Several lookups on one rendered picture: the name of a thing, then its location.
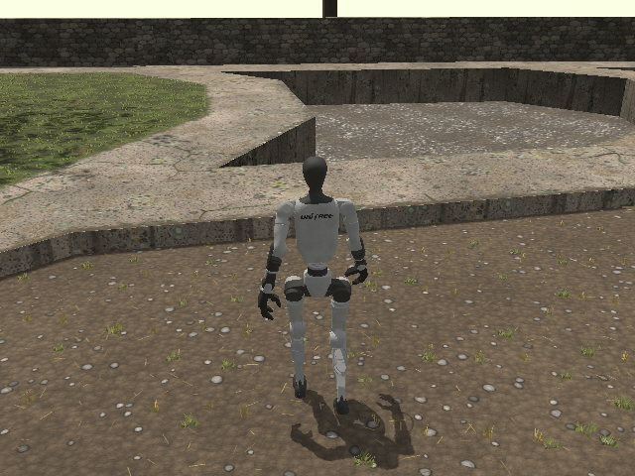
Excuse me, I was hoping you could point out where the robot torso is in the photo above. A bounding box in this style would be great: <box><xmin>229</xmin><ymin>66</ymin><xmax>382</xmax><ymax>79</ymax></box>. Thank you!
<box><xmin>293</xmin><ymin>195</ymin><xmax>339</xmax><ymax>298</ymax></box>

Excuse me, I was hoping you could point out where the left robot upper arm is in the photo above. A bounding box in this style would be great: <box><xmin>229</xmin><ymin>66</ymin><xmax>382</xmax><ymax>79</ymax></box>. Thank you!
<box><xmin>272</xmin><ymin>200</ymin><xmax>296</xmax><ymax>258</ymax></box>

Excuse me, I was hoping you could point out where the left robot foot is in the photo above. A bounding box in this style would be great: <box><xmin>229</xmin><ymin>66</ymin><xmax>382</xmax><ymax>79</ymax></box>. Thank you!
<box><xmin>293</xmin><ymin>374</ymin><xmax>307</xmax><ymax>399</ymax></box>

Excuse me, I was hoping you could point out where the left robot hand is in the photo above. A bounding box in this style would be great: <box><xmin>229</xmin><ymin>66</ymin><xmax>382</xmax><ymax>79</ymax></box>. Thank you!
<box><xmin>258</xmin><ymin>291</ymin><xmax>281</xmax><ymax>320</ymax></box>

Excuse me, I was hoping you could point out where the left robot forearm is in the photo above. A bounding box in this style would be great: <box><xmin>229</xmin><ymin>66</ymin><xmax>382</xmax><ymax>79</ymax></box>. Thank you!
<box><xmin>260</xmin><ymin>242</ymin><xmax>282</xmax><ymax>294</ymax></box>

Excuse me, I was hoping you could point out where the right robot hand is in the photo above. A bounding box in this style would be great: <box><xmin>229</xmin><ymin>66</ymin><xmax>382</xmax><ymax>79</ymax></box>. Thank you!
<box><xmin>345</xmin><ymin>266</ymin><xmax>368</xmax><ymax>285</ymax></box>

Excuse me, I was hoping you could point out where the right robot forearm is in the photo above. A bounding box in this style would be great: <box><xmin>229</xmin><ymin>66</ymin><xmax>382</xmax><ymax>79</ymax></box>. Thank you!
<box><xmin>351</xmin><ymin>236</ymin><xmax>367</xmax><ymax>271</ymax></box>

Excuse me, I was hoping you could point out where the right robot upper arm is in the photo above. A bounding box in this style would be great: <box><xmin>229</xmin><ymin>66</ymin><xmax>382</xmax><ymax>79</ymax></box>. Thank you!
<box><xmin>336</xmin><ymin>198</ymin><xmax>362</xmax><ymax>251</ymax></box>

